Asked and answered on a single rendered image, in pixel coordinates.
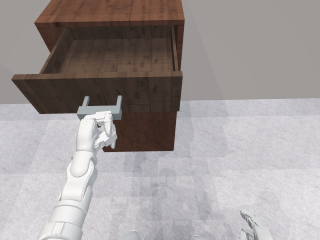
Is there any left robot shin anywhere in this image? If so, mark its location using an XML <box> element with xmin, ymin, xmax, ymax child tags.
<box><xmin>129</xmin><ymin>230</ymin><xmax>139</xmax><ymax>235</ymax></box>

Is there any robot right hand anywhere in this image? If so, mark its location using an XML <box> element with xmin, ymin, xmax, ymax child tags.
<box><xmin>238</xmin><ymin>209</ymin><xmax>273</xmax><ymax>240</ymax></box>

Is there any left robot forearm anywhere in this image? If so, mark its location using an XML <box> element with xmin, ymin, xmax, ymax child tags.
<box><xmin>37</xmin><ymin>150</ymin><xmax>98</xmax><ymax>240</ymax></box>

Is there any drawer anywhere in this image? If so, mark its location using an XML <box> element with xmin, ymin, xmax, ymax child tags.
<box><xmin>11</xmin><ymin>25</ymin><xmax>183</xmax><ymax>114</ymax></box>

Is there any cabinet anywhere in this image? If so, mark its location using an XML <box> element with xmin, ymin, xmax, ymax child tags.
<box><xmin>34</xmin><ymin>0</ymin><xmax>185</xmax><ymax>152</ymax></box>

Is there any robot left hand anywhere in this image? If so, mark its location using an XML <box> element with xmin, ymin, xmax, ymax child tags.
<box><xmin>76</xmin><ymin>111</ymin><xmax>118</xmax><ymax>156</ymax></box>

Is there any handle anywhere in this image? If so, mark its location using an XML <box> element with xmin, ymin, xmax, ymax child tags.
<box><xmin>77</xmin><ymin>95</ymin><xmax>122</xmax><ymax>121</ymax></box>

